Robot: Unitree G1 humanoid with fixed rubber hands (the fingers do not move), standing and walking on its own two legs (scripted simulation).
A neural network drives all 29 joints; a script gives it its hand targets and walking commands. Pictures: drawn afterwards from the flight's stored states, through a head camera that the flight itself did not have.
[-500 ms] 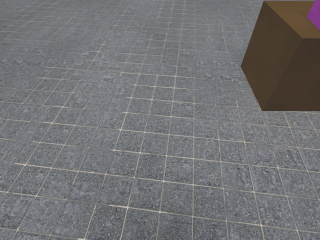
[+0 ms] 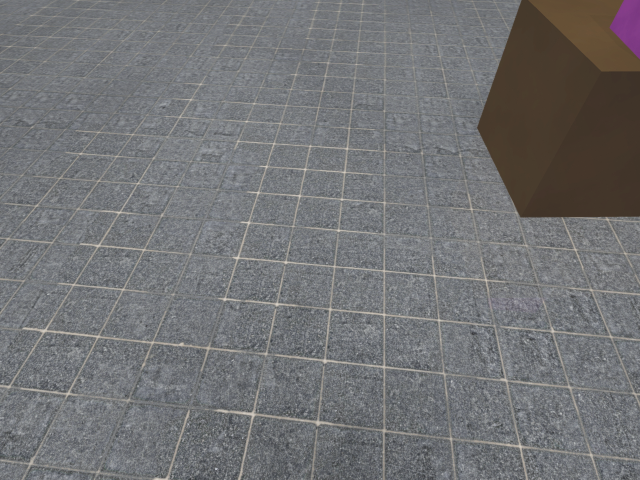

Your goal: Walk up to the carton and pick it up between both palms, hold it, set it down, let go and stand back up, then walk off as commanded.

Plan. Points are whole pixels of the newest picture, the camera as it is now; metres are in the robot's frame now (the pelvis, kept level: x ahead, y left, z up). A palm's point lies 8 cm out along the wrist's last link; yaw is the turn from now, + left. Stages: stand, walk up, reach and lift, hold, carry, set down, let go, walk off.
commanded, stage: stand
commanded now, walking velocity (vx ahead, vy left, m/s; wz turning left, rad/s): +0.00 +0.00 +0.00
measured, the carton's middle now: out of the picture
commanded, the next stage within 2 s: walk up in 0.36 s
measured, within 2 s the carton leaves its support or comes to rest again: neither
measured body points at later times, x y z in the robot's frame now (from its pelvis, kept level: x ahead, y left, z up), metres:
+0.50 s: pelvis +0.01 +0.00 +0.00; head +0.02 +0.00 +0.45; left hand +0.10 +0.31 -0.13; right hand +0.09 -0.30 -0.13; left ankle +0.00 +0.13 -0.75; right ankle +0.01 -0.12 -0.75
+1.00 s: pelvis +0.09 -0.10 -0.02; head +0.10 -0.09 +0.43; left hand +0.21 +0.22 -0.13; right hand +0.14 -0.48 -0.10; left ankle +0.10 +0.02 -0.71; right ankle +0.11 -0.25 -0.75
